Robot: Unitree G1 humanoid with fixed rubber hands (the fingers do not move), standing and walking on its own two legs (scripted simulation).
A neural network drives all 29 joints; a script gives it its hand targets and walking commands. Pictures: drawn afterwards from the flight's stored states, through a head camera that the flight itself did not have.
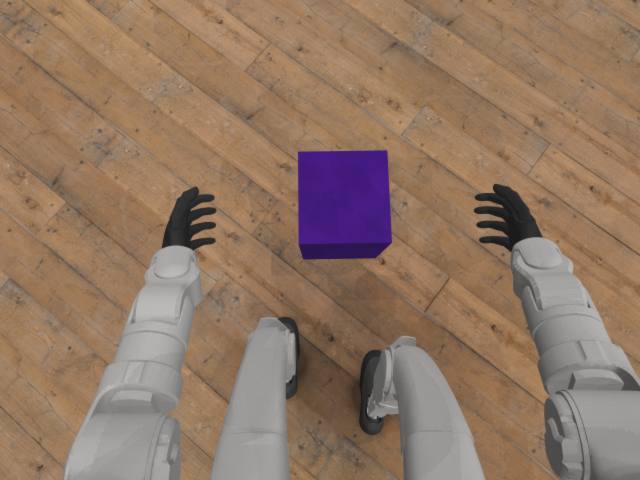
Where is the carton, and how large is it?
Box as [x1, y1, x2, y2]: [298, 150, 391, 258]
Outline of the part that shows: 386,150 298,152 298,226 299,246 303,258 375,257 391,242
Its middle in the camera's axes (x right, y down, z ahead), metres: +0.05 -0.07 +0.97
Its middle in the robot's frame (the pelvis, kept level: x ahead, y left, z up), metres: +0.53 -0.02 -0.56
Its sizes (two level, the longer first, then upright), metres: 0.210 0.200 0.250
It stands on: the floor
